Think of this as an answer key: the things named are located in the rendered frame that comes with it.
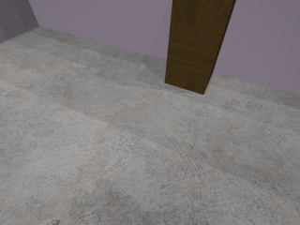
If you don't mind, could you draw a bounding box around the cabinet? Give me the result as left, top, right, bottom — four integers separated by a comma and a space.
165, 0, 236, 95

